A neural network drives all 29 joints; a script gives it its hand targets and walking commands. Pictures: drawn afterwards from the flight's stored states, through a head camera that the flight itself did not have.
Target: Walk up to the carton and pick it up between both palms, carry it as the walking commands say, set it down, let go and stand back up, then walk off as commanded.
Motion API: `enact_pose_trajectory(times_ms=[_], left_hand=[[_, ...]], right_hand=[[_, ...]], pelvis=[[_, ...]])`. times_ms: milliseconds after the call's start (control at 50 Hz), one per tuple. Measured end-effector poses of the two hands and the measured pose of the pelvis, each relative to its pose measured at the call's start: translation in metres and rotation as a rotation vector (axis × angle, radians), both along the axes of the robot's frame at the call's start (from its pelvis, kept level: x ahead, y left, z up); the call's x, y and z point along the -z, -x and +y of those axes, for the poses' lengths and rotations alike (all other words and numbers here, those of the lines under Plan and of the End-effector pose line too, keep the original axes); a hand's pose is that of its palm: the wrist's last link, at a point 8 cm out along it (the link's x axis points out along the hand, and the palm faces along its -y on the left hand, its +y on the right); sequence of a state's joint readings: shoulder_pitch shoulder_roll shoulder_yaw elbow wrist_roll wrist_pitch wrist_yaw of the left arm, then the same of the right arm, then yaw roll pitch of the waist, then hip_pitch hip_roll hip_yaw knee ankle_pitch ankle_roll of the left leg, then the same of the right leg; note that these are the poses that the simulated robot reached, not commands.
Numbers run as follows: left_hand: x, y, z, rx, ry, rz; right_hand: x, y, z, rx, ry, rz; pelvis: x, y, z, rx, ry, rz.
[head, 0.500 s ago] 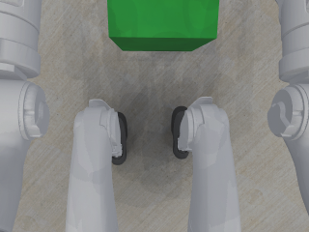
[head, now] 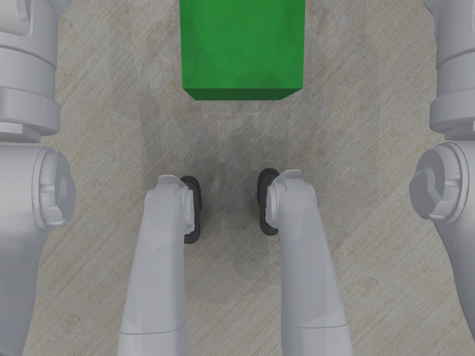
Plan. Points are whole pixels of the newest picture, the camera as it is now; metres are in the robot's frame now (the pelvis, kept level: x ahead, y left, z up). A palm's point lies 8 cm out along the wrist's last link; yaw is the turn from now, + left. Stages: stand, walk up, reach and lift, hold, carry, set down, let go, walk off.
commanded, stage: set down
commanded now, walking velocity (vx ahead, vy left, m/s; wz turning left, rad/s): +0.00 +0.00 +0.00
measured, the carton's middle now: (239, 32) +0.62 -0.03 -0.47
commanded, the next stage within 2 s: let go in 0.10 s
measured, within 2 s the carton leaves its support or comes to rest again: neither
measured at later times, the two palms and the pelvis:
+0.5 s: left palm out of the picture +0.53 +0.20 -0.01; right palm out of the picture +0.51 -0.27 -0.01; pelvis +0.06 -0.01 +0.09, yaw +0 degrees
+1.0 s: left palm out of the picture +0.34 +0.24 +0.09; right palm out of the picture +0.33 -0.24 +0.10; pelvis +0.10 +0.00 +0.16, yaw -1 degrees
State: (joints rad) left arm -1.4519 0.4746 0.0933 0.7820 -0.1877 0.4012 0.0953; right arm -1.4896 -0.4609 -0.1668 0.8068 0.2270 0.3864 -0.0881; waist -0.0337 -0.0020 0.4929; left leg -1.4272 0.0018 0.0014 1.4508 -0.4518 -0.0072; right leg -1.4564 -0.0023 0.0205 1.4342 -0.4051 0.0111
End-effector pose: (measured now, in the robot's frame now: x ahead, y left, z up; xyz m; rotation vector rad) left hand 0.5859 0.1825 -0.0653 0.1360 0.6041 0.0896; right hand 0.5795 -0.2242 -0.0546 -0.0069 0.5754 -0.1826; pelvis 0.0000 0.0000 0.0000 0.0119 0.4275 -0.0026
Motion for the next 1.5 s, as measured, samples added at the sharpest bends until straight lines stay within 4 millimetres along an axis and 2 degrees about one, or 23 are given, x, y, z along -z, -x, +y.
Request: enact_pose_trajectory(times_ms=[60,200,260,320,360,440,500,560,680,840,880,1000,1160,1240,1400,1500], left_hand=[[-0.024,-0.001,0.001,0.001,0.012,-0.019],[-0.055,0.002,0.019,-0.032,0.022,0.056],[-0.06,0.003,0.021,-0.026,0.018,0.063],[-0.054,0.012,0.024,-0.028,-0.004,0.095],[-0.048,0.023,0.024,-0.023,-0.016,0.111],[-0.048,0.047,0.02,-0.014,-0.017,0.127],[-0.058,0.061,0.021,-0.019,-0.02,0.132],[-0.079,0.076,0.03,-0.023,-0.044,0.108],[-0.108,0.124,0.042,-0.018,-0.056,0.12],[-0.125,0.203,0.047,-0.011,-0.033,0.172],[-0.135,0.216,0.049,-0.008,-0.032,0.148],[-0.16,0.248,0.058,-0.007,-0.025,0.118],[-0.171,0.3,0.067,-0.023,-0.018,0.154],[-0.172,0.308,0.066,-0.024,-0.01,0.169],[-0.176,0.307,0.062,-0.007,-0.001,0.172],[-0.178,0.303,0.061,-0.004,-0.003,0.17]], right_hand=[[-0.024,0.0,0.0,-0.012,0.003,-0.011],[-0.051,0.008,-0.013,-0.017,0.027,0.078],[-0.052,0.01,-0.011,-0.041,0.033,0.093],[-0.04,0.021,-0.012,-0.067,0.044,0.143],[-0.033,0.035,-0.018,-0.074,0.057,0.172],[-0.039,0.058,-0.036,-0.063,0.094,0.181],[-0.048,0.071,-0.041,-0.08,0.107,0.195],[-0.067,0.084,-0.042,-0.107,0.129,0.174],[-0.092,0.129,-0.036,-0.121,0.099,0.191],[-0.115,0.205,-0.023,-0.124,0.084,0.212],[-0.125,0.22,-0.021,-0.119,0.085,0.196],[-0.152,0.254,-0.019,-0.102,0.102,0.162],[-0.169,0.289,-0.016,-0.089,0.1,0.161],[-0.171,0.294,-0.015,-0.095,0.091,0.168],[-0.168,0.3,-0.016,-0.096,0.088,0.206],[-0.169,0.297,-0.016,-0.099,0.087,0.209]], pelvis=[[-0.014,0.001,0.0,0.0,0.0,0.009],[-0.031,-0.011,0.0,0.0,-0.001,0.134],[-0.04,-0.018,-0.001,-0.001,-0.002,0.168],[-0.051,-0.026,-0.002,-0.001,-0.003,0.188],[-0.06,-0.034,-0.003,-0.001,-0.004,0.183],[-0.075,-0.048,-0.005,0.0,-0.007,0.164],[-0.085,-0.058,-0.007,0.0,-0.01,0.15],[-0.095,-0.068,-0.009,0.001,-0.012,0.113],[-0.116,-0.084,-0.01,0.004,-0.011,0.022],[-0.138,-0.096,-0.004,0.006,-0.001,-0.136],[-0.143,-0.098,-0.002,0.007,0.002,-0.179],[-0.155,-0.102,0.003,0.007,0.009,-0.308],[-0.168,-0.11,0.006,0.008,0.015,-0.477],[-0.169,-0.11,0.006,0.008,0.016,-0.535],[-0.17,-0.111,0.004,0.009,0.014,-0.574],[-0.17,-0.113,0.004,0.009,0.013,-0.574]])
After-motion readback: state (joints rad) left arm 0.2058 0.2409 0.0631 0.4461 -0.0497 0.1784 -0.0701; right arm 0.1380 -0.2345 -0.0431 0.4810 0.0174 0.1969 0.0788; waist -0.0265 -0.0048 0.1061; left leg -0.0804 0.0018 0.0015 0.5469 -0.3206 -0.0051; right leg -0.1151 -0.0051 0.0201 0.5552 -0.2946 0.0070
